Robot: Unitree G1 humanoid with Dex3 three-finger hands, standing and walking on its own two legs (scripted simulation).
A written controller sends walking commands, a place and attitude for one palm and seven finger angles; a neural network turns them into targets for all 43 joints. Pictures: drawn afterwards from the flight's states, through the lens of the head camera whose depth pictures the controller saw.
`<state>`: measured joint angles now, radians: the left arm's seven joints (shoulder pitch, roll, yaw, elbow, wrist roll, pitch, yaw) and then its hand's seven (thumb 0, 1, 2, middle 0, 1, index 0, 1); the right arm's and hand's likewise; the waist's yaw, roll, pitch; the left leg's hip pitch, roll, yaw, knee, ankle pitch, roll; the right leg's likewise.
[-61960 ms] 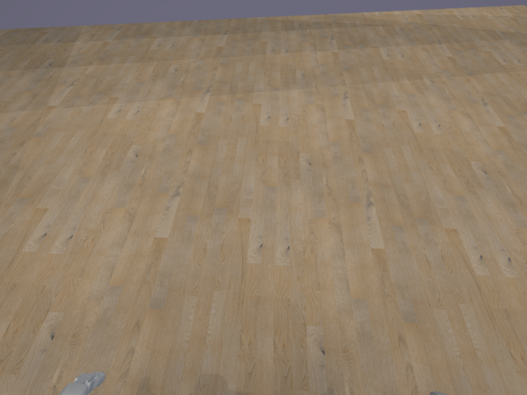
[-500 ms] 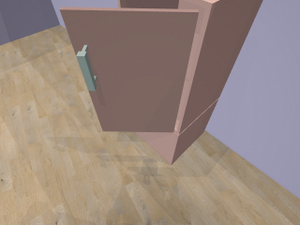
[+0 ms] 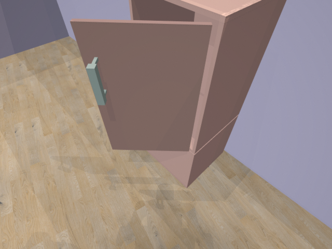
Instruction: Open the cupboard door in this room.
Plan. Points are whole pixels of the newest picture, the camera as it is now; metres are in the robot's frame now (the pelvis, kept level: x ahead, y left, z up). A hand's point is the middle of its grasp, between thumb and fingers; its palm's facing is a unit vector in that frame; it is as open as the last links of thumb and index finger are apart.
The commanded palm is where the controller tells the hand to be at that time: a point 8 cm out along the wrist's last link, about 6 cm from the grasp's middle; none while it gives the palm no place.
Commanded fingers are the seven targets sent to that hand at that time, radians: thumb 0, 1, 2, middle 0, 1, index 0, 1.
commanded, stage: come to a stop and stand still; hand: left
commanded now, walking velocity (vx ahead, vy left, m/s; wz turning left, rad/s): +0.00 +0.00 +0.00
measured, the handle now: (98, 81) +0.56 +0.24 +0.09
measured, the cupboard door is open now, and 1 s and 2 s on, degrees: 45 45 45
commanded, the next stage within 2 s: look again from close up in 1.08 s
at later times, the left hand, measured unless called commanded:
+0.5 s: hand out of the picture +0.01 +0.25 -0.16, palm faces +0.01 -0.96 -0.28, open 7.4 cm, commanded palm none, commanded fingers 0.00 0.90 0.90 -0.20 -0.30 -0.20 -0.30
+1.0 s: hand out of the picture -0.09 +0.20 -0.18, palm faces +0.03 -0.99 -0.14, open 7.4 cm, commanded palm none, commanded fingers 0.00 0.90 0.90 -0.20 -0.30 -0.20 -0.30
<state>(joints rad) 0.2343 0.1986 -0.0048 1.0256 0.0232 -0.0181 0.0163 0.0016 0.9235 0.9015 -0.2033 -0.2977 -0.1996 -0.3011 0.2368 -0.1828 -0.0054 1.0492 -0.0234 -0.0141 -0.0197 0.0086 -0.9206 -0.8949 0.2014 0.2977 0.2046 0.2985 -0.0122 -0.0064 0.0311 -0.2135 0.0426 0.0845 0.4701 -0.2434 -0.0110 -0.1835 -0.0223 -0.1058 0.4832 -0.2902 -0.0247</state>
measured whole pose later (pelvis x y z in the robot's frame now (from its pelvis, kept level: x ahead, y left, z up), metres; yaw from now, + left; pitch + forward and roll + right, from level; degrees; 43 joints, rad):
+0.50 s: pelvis -0.04 +0.03 +0.00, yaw +1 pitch -3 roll +0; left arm 0.23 0.28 0.00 1.01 0.02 0.00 0.01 0.00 0.91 0.90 -0.20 -0.30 -0.20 -0.30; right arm 0.19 -0.27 0.00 1.01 -0.03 -0.01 0.00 0.01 -0.91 -0.89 0.20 0.30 0.20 0.30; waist 0.00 0.00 0.00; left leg -0.22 0.01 0.08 0.44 -0.17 0.03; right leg -0.18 -0.05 -0.11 0.44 -0.20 0.01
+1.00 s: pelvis -0.06 +0.05 +0.00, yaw +0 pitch -2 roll -1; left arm 0.37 0.12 -0.01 1.10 0.03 0.00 0.03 0.00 0.91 0.90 -0.20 -0.30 -0.20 -0.30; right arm 0.31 -0.11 -0.01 1.13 -0.01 0.01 -0.01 0.01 -0.91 -0.89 0.20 0.30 0.20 0.30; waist 0.00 -0.02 0.03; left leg -0.25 -0.02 0.11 0.42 -0.15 0.07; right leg -0.21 -0.08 -0.08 0.42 -0.17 0.04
